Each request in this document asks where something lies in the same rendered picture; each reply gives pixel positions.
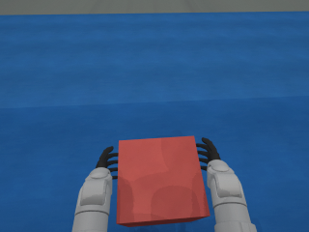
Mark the left robot hand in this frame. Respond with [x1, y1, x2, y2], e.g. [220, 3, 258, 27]
[96, 146, 119, 180]

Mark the right robot hand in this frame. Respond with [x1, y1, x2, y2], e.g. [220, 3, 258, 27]
[196, 137, 221, 171]

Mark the carton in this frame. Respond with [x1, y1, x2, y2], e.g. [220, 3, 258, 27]
[116, 135, 211, 227]

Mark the robot left forearm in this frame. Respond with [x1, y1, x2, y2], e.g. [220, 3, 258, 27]
[71, 167, 113, 232]

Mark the robot right forearm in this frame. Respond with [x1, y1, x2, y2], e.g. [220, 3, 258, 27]
[207, 159, 257, 232]

